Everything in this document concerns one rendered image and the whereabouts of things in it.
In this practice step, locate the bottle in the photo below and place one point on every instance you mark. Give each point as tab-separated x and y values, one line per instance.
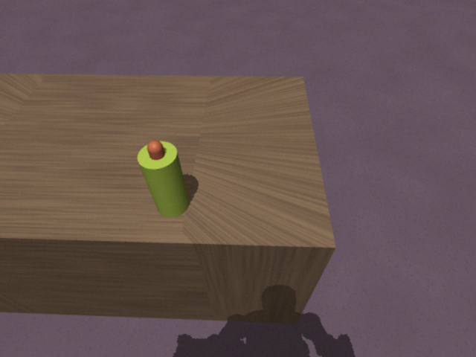
159	162

